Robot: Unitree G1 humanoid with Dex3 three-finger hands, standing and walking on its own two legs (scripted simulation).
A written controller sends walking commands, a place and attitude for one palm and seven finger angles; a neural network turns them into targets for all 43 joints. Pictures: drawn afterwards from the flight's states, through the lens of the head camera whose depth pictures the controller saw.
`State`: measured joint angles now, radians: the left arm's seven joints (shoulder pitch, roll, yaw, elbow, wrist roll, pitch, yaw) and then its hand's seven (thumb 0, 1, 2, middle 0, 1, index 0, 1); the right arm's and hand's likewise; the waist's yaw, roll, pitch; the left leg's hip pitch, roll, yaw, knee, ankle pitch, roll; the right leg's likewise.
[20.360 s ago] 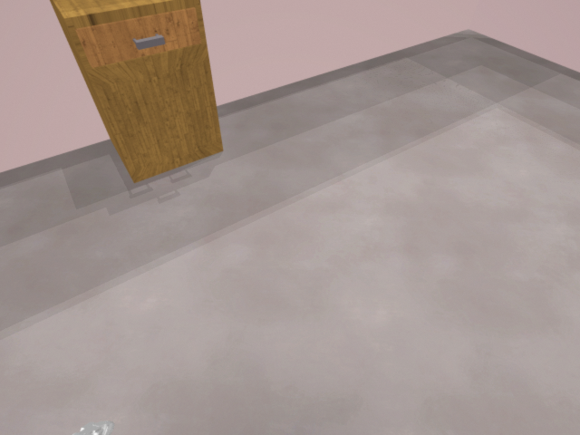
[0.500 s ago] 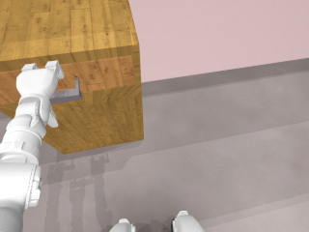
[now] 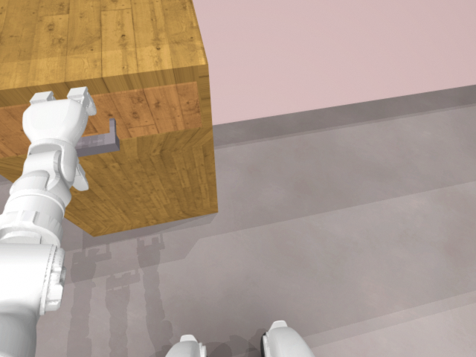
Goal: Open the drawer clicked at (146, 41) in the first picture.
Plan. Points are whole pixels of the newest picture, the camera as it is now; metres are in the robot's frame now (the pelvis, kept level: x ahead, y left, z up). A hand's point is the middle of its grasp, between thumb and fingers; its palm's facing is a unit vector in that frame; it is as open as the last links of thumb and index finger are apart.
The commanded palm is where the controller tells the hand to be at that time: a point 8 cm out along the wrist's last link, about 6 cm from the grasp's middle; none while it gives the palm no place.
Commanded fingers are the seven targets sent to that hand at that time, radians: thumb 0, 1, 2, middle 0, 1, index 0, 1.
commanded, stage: re-aim the fingers above the handle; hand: left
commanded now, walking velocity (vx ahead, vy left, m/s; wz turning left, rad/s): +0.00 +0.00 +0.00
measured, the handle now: (89, 136) +0.54 +0.27 -0.05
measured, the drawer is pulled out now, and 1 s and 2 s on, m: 0.00 0.00 0.00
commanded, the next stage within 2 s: lower the fingers behind the handle in 1.58 s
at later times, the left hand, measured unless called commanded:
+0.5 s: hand (66, 144) +0.48 +0.27 +0.02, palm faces -0.07 +0.01 -1.00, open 13.8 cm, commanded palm +0.47 +0.26 +0.07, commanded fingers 0.00 -0.50 0.30 -0.30 -1.20 -0.30 -1.20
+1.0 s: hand (73, 139) +0.49 +0.26 +0.01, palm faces -0.08 +0.00 -1.00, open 13.8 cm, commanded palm +0.48 +0.26 +0.07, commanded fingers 0.00 -0.50 0.30 -0.30 -1.20 -0.30 -1.20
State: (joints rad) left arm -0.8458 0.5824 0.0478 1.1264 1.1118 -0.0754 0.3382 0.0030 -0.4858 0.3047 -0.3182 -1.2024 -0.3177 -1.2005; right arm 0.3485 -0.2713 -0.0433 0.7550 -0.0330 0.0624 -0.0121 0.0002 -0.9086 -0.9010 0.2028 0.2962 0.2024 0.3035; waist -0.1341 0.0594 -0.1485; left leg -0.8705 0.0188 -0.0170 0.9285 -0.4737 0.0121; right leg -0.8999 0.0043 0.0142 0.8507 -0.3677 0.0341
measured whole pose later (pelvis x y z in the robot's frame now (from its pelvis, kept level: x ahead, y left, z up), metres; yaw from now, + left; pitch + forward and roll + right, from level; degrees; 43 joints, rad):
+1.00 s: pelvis -0.01 +0.00 +0.00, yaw +0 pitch +24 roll -2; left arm -0.88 0.60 0.05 1.15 1.11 -0.04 0.33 0.00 -0.49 0.30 -0.32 -1.20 -0.32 -1.20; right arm 0.36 -0.27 -0.04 0.76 -0.03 0.05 -0.01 0.00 -0.91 -0.90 0.20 0.30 0.20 0.30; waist -0.15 0.06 -0.14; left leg -0.89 0.02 -0.01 0.93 -0.47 0.01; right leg -0.92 0.01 0.02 0.85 -0.36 0.04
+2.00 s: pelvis -0.01 +0.01 -0.01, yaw +0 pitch +25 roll -3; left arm -0.84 0.59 0.05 1.14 1.13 -0.10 0.38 0.00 -0.49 0.30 -0.32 -1.20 -0.32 -1.20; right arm 0.36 -0.27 -0.05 0.78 -0.04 0.04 0.00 0.00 -0.91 -0.90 0.20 0.30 0.20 0.30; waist -0.13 0.05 -0.16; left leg -0.95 0.01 -0.02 1.00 -0.49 0.02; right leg -0.97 0.00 0.01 0.91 -0.37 0.04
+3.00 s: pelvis -0.05 +0.00 -0.06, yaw +0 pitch +29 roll -3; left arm -0.98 0.67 0.03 1.18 1.13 -0.05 0.37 0.00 -0.49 0.30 -0.29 -1.32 -0.32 -1.20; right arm 0.32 -0.28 0.00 0.73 -0.03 0.00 -0.01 0.00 -0.91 -0.90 0.20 0.30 0.20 0.30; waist -0.17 0.06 -0.16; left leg -1.22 0.01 -0.03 1.24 -0.53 0.01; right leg -1.24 0.00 0.01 1.15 -0.42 0.04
